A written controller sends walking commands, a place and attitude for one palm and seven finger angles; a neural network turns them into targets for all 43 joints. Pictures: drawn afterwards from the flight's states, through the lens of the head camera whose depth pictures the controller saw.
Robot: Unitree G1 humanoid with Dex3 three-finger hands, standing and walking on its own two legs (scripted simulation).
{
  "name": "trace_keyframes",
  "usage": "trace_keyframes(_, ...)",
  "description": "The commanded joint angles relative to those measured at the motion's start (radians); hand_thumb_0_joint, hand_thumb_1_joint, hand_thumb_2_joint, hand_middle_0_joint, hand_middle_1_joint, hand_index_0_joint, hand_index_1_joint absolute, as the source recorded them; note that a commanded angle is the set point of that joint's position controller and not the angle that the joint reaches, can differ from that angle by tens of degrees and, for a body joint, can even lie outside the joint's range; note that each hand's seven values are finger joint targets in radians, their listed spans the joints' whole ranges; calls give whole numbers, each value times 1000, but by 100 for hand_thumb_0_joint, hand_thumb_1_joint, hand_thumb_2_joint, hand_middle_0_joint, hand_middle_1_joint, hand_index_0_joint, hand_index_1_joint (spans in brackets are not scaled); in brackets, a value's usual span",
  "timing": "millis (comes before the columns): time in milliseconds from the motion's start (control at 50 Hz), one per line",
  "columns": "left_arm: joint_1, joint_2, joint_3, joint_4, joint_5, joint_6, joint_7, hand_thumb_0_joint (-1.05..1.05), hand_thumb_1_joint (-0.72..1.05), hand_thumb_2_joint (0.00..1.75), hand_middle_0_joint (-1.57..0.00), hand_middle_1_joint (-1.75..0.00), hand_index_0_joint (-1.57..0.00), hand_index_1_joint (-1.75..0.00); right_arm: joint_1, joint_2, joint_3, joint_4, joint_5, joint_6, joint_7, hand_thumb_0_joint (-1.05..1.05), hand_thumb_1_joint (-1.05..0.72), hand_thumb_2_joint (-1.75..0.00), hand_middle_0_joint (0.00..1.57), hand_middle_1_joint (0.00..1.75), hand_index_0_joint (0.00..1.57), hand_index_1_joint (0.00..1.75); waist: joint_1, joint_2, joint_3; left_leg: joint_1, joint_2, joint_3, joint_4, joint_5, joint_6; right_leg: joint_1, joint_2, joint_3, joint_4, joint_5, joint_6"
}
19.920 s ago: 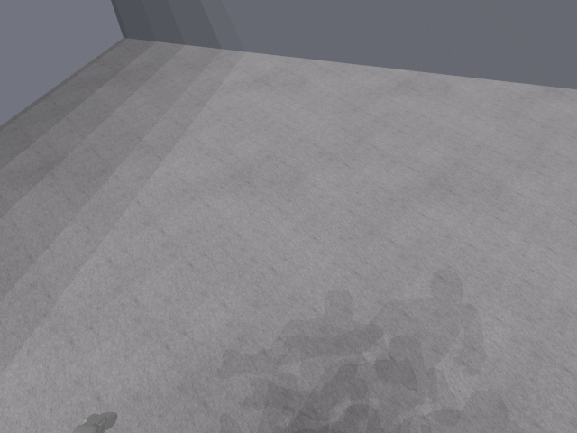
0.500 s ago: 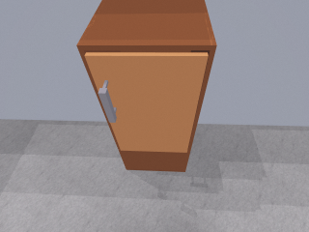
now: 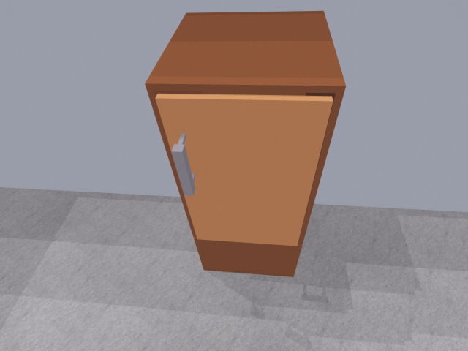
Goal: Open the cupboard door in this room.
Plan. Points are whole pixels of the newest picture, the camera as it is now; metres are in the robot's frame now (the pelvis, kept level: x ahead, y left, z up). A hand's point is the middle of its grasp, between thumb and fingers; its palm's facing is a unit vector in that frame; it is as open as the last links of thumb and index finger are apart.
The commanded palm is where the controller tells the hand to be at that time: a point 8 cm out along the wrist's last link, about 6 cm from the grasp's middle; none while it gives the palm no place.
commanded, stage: come to a stop and stand still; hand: left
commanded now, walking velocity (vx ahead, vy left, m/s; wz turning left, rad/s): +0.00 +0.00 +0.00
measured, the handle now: (186, 165) +0.52 +0.17 -0.02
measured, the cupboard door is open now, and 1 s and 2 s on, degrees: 0 0 0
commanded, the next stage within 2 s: look again from close up in 0.78 s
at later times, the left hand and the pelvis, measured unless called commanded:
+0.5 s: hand out of the picture +0.05 +0.28 -0.16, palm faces -0.03 -0.97 -0.25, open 7.4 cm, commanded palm none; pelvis -0.03 +0.08 +0.00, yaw -2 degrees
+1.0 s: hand out of the picture -0.08 +0.23 -0.17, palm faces +0.02 -0.98 -0.19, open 7.4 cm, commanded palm none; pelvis -0.05 +0.06 +0.01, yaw -2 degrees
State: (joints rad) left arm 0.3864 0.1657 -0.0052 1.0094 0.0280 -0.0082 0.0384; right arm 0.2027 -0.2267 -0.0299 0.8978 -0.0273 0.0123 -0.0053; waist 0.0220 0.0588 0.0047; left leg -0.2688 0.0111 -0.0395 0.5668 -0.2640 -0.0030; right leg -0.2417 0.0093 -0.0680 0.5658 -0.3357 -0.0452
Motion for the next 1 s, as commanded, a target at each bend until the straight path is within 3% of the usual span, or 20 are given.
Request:
trace_keyframes(0,-33,185,46,-107,-1,-32,15,0,90,90,-20,-30,-20,-30,45,-114,-22,-79,1,-22,-16,0,-90,-90,20,30,20,30,-14,-301,38,-13,38,3,-21,100,41,-14,-164,193,-151,361,-17)
trace_keyframes(20,-56,212,53,-113,1,-31,13,0,90,90,-20,-30,-20,-30,40,-119,-26,-72,6,-29,-18,0,-90,-90,20,30,20,30,-26,-158,10,4,31,-2,-34,188,43,26,-162,176,-102,463,-23)
trace_keyframes(40,-66,221,57,-123,-2,-23,13,0,90,90,-20,-30,-20,-30,42,-114,-25,-65,9,-35,-18,0,-90,-90,20,30,20,30,-26,-27,-28,38,47,-9,-55,307,44,50,-139,137,-52,464,-12)
trace_keyframes(60,-50,209,52,-126,-3,-18,13,0,90,90,-20,-30,-20,-30,44,-109,-19,-54,7,-38,-17,0,-90,-90,20,30,20,30,-8,22,-48,62,60,-17,-34,445,50,66,-116,115,-30,462,-4)
trace_keyframes(120,-70,205,47,-133,-10,-6,12,0,90,90,-20,-30,-20,-30,27,-116,-15,-52,9,-33,-19,0,-90,-90,20,30,20,30,-7,-56,-12,24,68,-31,-54,382,50,60,-108,98,-56,350,11)
trace_keyframes(160,-83,192,42,-142,-9,3,10,0,90,90,-20,-30,-20,-30,37,-114,-13,-42,6,-35,-17,0,-90,-90,20,30,20,30,-4,-23,-7,15,78,-47,-90,376,58,66,-94,85,-55,270,16)
trace_keyframes(220,-108,200,40,-149,-10,14,4,0,90,90,-20,-30,-20,-30,15,-134,-12,-43,5,-34,-15,0,-90,-90,20,30,20,30,-2,1,33,-46,89,-85,-158,224,64,63,-80,76,-79,129,33)
trace_keyframes(340,-128,199,35,-142,-6,18,-5,0,90,90,-20,-30,-20,-30,16,-155,-14,-26,6,-36,-11,0,-90,-90,20,30,20,30,-3,-5,46,-73,102,-130,-263,4,63,68,-78,72,-102,91,43)
trace_keyframes(460,-114,192,30,-114,-6,14,-5,0,90,90,-20,-30,-20,-30,48,-148,-13,13,11,-41,-11,0,-90,-90,20,30,20,30,-10,-23,8,-17,103,-120,-274,60,55,83,-92,79,-123,137,43)
trace_keyframes(640,-49,146,17,-34,-5,15,0,0,90,90,-20,-30,-20,-30,75,-124,-12,79,17,-30,-12,0,-90,-90,20,30,20,30,-15,-14,71,-49,102,-127,-344,-137,44,64,-97,85,-153,112,51)
trace_keyframes(860,30,96,11,31,-5,3,9,0,90,90,-20,-30,-20,-30,119,-68,-6,130,23,-24,-14,0,-90,-90,20,30,20,30,-20,-48,79,-35,81,-89,-305,-100,41,48,-107,94,-184,129,51)
trace_keyframes(980,42,76,13,40,-6,-4,12,0,90,90,-20,-30,-20,-30,136,-34,-2,147,22,-18,-14,0,-90,-90,20,30,20,30,-28,-80,93,-38,61,-64,-260,-91,36,-1,-113,121,-213,56,42)
